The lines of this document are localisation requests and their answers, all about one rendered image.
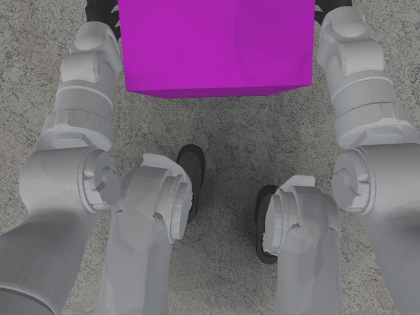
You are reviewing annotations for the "robot left forearm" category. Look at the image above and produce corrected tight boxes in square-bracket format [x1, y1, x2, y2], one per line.
[19, 21, 123, 203]

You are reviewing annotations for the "robot right forearm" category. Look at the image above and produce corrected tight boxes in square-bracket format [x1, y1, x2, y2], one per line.
[316, 6, 420, 150]

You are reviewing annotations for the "right robot shin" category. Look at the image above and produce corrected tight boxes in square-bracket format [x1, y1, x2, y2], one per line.
[262, 175, 341, 256]

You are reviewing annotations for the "left robot hand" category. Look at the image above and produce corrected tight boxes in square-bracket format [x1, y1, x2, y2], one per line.
[85, 0, 121, 42]

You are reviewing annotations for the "robot left foot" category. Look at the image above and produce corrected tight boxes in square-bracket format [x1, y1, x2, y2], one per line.
[177, 144, 205, 223]

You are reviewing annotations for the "right robot hand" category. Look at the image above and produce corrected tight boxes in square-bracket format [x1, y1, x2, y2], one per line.
[314, 0, 352, 26]

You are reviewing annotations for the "right robot upper arm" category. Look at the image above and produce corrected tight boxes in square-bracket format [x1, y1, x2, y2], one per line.
[331, 143, 420, 315]

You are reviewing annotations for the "left robot upper arm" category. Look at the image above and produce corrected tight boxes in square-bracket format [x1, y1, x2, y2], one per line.
[0, 146, 121, 315]

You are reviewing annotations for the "carton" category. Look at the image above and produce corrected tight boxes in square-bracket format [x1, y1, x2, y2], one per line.
[117, 0, 315, 98]

